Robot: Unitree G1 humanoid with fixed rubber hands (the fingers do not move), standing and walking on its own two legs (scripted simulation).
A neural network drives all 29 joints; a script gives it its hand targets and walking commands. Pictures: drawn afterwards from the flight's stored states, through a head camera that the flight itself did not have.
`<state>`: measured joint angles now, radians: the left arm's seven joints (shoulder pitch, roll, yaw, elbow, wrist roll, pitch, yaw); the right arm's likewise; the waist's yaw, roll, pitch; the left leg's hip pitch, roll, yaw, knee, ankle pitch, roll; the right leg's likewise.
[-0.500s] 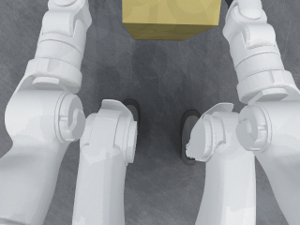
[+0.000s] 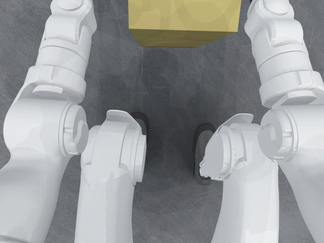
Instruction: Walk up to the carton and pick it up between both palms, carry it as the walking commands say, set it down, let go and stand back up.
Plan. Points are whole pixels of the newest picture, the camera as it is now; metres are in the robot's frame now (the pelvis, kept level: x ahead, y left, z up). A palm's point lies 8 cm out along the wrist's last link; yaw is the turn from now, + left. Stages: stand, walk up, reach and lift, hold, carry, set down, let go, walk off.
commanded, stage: reach and lift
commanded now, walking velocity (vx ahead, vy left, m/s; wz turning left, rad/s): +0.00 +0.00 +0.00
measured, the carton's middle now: out of the picture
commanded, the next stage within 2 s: none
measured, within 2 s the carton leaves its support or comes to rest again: leaves its support in 1.10 s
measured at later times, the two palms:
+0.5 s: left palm out of the picture +0.55 +0.17 -0.17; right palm out of the picture +0.55 -0.08 -0.17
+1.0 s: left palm out of the picture +0.55 +0.16 -0.17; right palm out of the picture +0.55 -0.08 -0.16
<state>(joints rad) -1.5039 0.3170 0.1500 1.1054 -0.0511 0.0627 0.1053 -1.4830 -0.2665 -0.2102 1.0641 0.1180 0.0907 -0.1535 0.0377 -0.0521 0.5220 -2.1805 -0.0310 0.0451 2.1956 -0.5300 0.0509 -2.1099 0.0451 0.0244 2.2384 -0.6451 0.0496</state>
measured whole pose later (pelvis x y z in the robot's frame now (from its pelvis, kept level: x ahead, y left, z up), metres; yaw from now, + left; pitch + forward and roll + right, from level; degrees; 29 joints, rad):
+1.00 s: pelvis +0.00 +0.00 -0.01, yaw +0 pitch +27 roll -1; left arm -1.56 0.28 0.13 1.09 -0.04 0.20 0.12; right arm -1.53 -0.15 -0.28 1.08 0.06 0.17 -0.19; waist 0.04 -0.06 0.52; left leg -2.18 -0.03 0.04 2.24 -0.54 0.05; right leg -2.11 0.06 0.02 2.29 -0.66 0.05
